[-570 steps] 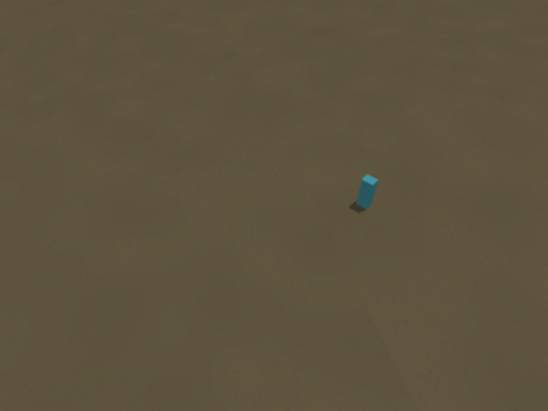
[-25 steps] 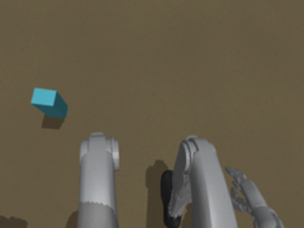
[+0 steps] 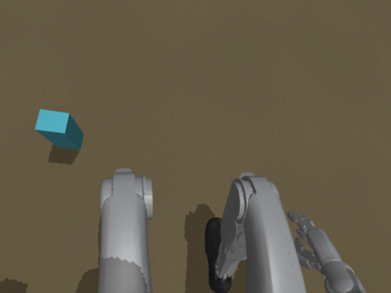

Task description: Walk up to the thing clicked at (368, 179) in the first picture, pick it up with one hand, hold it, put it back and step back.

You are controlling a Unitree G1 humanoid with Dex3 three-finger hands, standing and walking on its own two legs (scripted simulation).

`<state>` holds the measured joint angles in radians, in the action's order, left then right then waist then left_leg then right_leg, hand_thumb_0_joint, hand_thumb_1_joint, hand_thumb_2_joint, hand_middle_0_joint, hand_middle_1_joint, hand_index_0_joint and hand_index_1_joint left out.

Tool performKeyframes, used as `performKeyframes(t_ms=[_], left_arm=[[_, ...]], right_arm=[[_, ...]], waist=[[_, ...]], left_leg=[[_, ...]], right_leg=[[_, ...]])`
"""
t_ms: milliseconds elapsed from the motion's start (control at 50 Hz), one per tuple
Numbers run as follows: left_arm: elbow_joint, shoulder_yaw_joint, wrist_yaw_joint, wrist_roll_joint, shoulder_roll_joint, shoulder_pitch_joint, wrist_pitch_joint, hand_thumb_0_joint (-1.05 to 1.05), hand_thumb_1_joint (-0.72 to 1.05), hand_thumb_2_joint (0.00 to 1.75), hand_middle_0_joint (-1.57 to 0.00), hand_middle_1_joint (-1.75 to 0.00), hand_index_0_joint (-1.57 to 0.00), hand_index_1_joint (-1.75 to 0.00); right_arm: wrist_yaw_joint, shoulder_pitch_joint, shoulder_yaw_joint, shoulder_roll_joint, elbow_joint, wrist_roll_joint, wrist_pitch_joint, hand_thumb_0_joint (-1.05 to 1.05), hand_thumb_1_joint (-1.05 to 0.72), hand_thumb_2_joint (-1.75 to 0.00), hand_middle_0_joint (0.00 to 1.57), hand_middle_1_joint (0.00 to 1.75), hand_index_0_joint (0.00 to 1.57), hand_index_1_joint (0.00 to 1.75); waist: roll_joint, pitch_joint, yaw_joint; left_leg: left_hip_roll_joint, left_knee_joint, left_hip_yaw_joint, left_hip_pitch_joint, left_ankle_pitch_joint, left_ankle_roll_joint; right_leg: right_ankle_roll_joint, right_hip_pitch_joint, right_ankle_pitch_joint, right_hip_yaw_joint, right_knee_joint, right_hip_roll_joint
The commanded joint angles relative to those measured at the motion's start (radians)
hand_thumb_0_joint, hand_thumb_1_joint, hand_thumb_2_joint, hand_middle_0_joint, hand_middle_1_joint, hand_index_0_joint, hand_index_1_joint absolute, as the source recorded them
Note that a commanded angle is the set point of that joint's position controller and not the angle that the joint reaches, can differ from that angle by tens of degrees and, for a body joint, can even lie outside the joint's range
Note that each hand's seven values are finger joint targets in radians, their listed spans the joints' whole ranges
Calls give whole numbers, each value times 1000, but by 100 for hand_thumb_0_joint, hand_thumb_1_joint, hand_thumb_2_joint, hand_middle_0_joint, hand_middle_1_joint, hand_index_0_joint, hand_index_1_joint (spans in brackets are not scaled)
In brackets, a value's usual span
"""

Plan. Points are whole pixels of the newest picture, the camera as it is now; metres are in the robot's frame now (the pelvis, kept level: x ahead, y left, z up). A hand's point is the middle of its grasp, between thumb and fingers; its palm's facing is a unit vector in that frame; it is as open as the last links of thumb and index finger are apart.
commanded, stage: go down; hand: left
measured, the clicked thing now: (63, 132) +0.43 +0.35 -0.27
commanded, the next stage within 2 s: none
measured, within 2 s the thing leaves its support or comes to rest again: neither
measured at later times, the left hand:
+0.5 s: hand out of the picture +0.28 +0.54 +0.04, palm faces +0.53 -0.85 -0.03, open 17.6 cm
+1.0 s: hand out of the picture +0.28 +0.54 +0.04, palm faces +0.53 -0.85 -0.03, open 17.6 cm
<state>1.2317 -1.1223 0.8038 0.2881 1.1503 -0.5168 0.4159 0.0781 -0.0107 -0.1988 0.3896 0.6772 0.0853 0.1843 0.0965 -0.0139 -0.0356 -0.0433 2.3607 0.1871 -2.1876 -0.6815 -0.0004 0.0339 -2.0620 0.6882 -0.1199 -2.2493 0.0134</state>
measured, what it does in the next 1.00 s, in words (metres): stands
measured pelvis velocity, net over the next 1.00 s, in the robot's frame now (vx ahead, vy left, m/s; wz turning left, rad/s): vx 0.00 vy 0.00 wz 0.00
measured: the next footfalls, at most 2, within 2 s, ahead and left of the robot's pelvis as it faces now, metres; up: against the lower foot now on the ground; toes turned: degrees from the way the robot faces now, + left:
none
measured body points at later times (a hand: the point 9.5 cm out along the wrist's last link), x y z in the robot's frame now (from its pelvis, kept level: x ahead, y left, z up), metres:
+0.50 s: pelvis +0.00 +0.00 +0.00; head +0.21 +0.13 +0.38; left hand +0.24 +0.58 +0.04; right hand +0.21 -0.25 -0.08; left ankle +0.09 +0.13 -0.32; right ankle +0.11 -0.13 -0.32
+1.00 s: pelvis +0.00 +0.00 +0.00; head +0.21 +0.12 +0.38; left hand +0.25 +0.58 +0.04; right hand +0.21 -0.25 -0.08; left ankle +0.09 +0.13 -0.32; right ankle +0.11 -0.13 -0.32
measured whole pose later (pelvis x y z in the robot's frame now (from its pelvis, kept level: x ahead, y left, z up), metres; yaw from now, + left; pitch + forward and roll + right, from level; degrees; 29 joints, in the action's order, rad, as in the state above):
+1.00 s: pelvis +0.00 +0.00 +0.00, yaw +0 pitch +29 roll -11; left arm 1.21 -1.13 0.81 0.31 1.14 -0.50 0.40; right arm 0.09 -0.01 -0.20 0.38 0.68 0.08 0.18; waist 0.10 0.00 -0.03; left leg -0.05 2.35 0.19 -2.19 -0.68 0.00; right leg 0.03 -2.06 0.69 -0.12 -2.24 0.02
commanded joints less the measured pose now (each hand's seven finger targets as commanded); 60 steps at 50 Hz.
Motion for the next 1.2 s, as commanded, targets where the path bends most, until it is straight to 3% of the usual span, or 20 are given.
performKeyframes(t_ms=[0, 80, 140, 180, 280, 320, 440, 500, 540, 660, 700, 740, 820, 900, 940, 1000, 1040, 1140, 1180], left_arm=[[-174, -59, -3, 44, 483, -72, 61, 0, -60, 8, -6, -11, -8, -10], [-221, -67, -10, 39, 501, -81, 57, 0, -60, 9, -7, -11, -7, -11], [-222, -56, -15, 40, 490, -82, 52, 0, -61, 8, -7, -10, -8, -10], [-253, -60, -16, 41, 508, -89, 53, 0, -61, 9, -6, -11, -7, -11], [-240, -58, -15, 54, 472, -59, 44, 0, -61, 9, -6, -11, -7, -11], [-227, -53, -16, 55, 464, -63, 40, 0, -61, 9, -6, -11, -7, -11], [-212, -58, -15, 52, 473, -65, 45, 0, -61, 9, -7, -11, -8, -11], [-192, -44, -7, 57, 444, -49, 49, 0, -61, 9, -6, -10, -7, -10], [-209, -58, -8, 56, 481, -86, 55, 0, -61, 9, -7, -11, -8, -11], [-225, -47, -5, 46, 478, -80, 59, 0, -61, 8, -7, -10, -7, -10], [-260, -67, -5, 51, 492, -73, 56, 0, -61, 8, -7, -10, -8, -11], [-240, -59, -6, 56, 476, -74, 50, 0, -61, 8, -7, -10, -8, -10], [-258, -71, -12, 55, 501, -73, 40, 0, -61, 9, -7, -10, -7, -10], [-211, -54, -3, 63, 458, -57, 38, 0, -61, 8, -7, -10, -7, -10], [-217, -73, -3, 67, 485, -64, 42, 0, -61, 9, -7, -10, -7, -10], [-182, -59, 0, 65, 465, -60, 44, 0, -61, 9, -7, -10, -7, -10], [-178, -62, 2, 60, 486, -71, 47, 0, -61, 10, -6, -11, -7, -11], [-207, -54, 5, 68, 457, -60, 52, 0, -61, 9, -6, -10, -7, -10], [-241, -75, 1, 69, 494, -76, 54, 0, -61, 8, -7, -10, -7, -11]], right_arm=[[25, -112, 95, 272, -32, -7, 21, 0, -91, -90, 20, 30, 20, 30], [24, -111, 99, 271, -39, -6, 19, 0, -90, -90, 20, 30, 20, 30], [24, -107, 101, 271, -37, -10, 18, 0, -90, -90, 20, 30, 20, 30], [24, -98, 105, 264, -40, -13, 20, 0, -91, -90, 20, 30, 20, 30], [28, -111, 106, 269, -33, -18, 20, 0, -91, -90, 20, 30, 20, 30], [30, -108, 107, 267, -34, -20, 21, 0, -91, -90, 20, 30, 20, 30], [32, -113, 104, 268, -36, -19, 23, 0, -91, -90, 20, 30, 20, 30], [34, -105, 106, 270, -38, -19, 23, 0, -91, -90, 20, 30, 20, 30], [32, -107, 98, 266, -38, -15, 24, 0, -90, -90, 20, 30, 20, 30], [35, -108, 104, 273, -34, -12, 22, 0, -91, -90, 20, 30, 20, 30], [33, -116, 104, 273, -36, -13, 23, 0, -91, -90, 20, 30, 20, 30], [34, -105, 106, 268, -37, -16, 21, 0, -91, -90, 20, 30, 20, 30], [37, -106, 106, 267, -37, -20, 21, 0, -91, -90, 20, 30, 20, 30], [40, -103, 99, 261, -36, -20, 23, 0, -91, -90, 20, 30, 20, 30], [41, -108, 95, 259, -39, -17, 25, 0, -91, -90, 20, 30, 20, 30], [41, -106, 95, 265, -36, -12, 28, 0, -90, -90, 20, 30, 20, 30], [41, -108, 92, 267, -33, -13, 27, 0, -90, -90, 20, 30, 20, 30], [40, -106, 103, 277, -34, -15, 26, 0, -90, -90, 20, 30, 20, 30], [39, -112, 100, 275, -33, -14, 25, 0, -91, -90, 20, 30, 20, 30]], waist=[[-380, 632, 63], [-403, 652, 78], [-391, 635, 67], [-395, 642, 79], [-411, 637, 74], [-389, 626, 62], [-382, 613, 68], [-373, 602, 62], [-379, 609, 63], [-412, 642, 67], [-425, 673, 79], [-399, 642, 73], [-406, 638, 88], [-371, 614, 61], [-363, 625, 70], [-356, 605, 61], [-357, 607, 62], [-389, 632, 66], [-410, 657, 76]], left_leg=[[-15, -344, -56, 532, 155, 5], [-15, -354, -60, 543, 140, 4], [-13, -357, -63, 510, 89, 9], [-13, -365, -69, 497, 67, 13], [-15, -369, -52, 541, 138, 4], [-14, -367, -51, 531, 112, 8], [-16, -376, -43, 533, 105, 6], [-14, -369, -47, 528, 105, 6], [-16, -363, -49, 519, 102, 8], [-15, -367, -50, 550, 128, 2], [-16, -371, -46, 583, 159, -2], [-13, -370, -57, 539, 105, 6], [-13, -382, -60, 531, 93, 6], [-11, -359, -56, 508, 120, 10], [-11, -353, -58, 509, 133, 12], [-12, -349, -60, 503, 117, 11], [-11, -347, -60, 497, 120, 12], [-15, -363, -51, 542, 122, 4], [-16, -364, -48, 564, 143, 1]], right_leg=[[-69, 204, -116, -49, 173, 43], [-70, 209, -107, -49, 175, 44], [-67, 215, -76, -50, 184, 46], [-68, 218, -62, -44, 193, 48], [-72, 190, -108, -50, 174, 44], [-70, 183, -92, -49, 186, 45], [-70, 180, -89, -51, 181, 44], [-70, 168, -85, -51, 185, 45], [-69, 189, -84, -47, 184, 45], [-72, 188, -100, -50, 171, 43], [-73, 190, -116, -49, 167, 42], [-71, 190, -85, -45, 184, 45], [-70, 195, -77, -43, 188, 45], [-71, 188, -95, -47, 184, 47], [-69, 212, -102, -44, 191, 46], [-68, 206, -93, -46, 193, 48], [-69, 207, -91, -48, 189, 49], [-71, 177, -91, -53, 176, 47], [-71, 193, -106, -51, 172, 46]])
